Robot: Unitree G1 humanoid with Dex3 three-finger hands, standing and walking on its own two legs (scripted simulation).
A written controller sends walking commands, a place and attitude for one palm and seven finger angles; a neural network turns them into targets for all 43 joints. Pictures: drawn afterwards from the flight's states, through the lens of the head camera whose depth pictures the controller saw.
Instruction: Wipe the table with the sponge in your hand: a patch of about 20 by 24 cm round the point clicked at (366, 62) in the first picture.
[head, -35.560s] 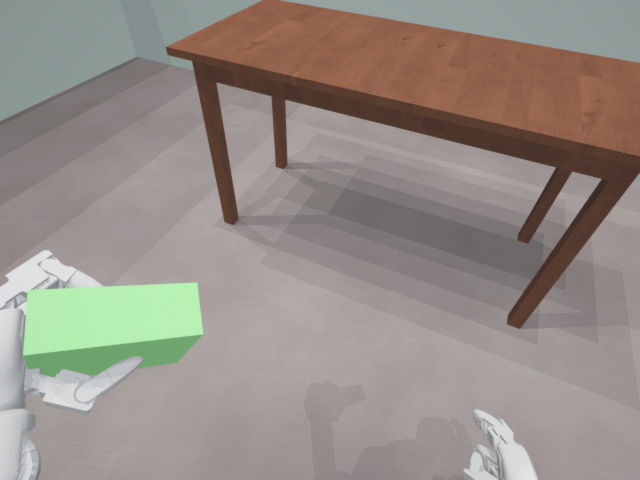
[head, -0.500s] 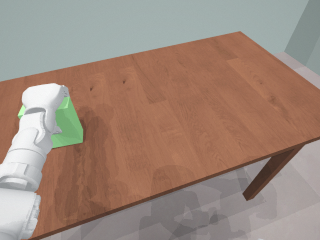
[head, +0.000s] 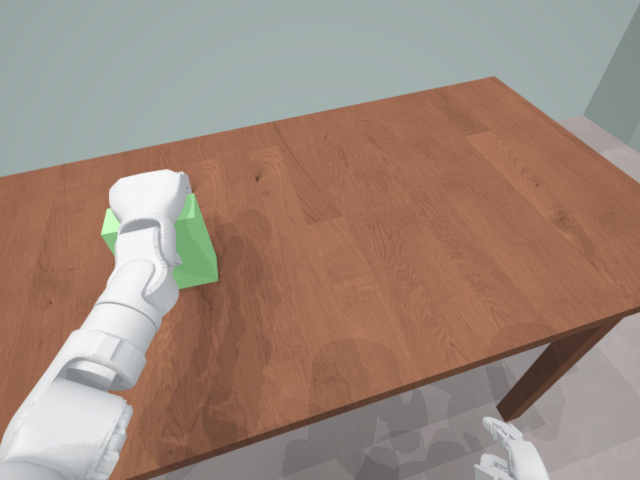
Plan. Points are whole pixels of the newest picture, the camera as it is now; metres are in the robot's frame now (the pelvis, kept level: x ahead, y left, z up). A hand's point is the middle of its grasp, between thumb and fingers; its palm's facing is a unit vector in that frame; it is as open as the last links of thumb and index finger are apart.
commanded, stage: wipe back along the middle lane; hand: left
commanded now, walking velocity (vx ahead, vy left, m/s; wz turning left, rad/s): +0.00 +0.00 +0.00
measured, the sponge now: (171, 257) +0.39 +0.26 +0.05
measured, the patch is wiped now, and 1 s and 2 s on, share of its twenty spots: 0.60 0.65 0.75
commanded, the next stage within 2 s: slide across to the third lane in 1.62 s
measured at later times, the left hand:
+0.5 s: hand (171, 245) +0.37 +0.23 +0.11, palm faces +0.04 -0.03 -1.00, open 9.5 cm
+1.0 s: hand (172, 267) +0.33 +0.22 +0.10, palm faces +0.07 -0.06 -1.00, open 9.5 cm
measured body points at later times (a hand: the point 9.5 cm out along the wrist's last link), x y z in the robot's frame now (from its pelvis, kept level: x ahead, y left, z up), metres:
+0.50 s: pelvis +0.00 -0.01 +0.00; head +0.00 -0.04 +0.45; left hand +0.36 +0.23 +0.16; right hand +0.19 -0.25 -0.10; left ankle -0.02 +0.09 -0.74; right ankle -0.02 -0.11 -0.74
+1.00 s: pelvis +0.00 -0.01 +0.00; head -0.02 -0.04 +0.45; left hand +0.32 +0.22 +0.16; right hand +0.21 -0.23 -0.09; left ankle -0.02 +0.09 -0.74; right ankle -0.02 -0.11 -0.74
